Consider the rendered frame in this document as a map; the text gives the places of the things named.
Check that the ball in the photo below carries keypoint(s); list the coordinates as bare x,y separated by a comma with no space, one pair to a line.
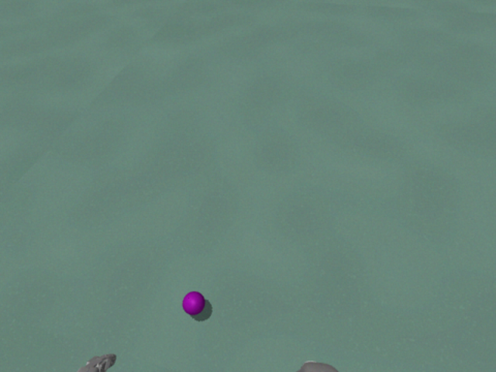
193,303

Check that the left robot hand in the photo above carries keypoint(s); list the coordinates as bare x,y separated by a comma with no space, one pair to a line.
99,364

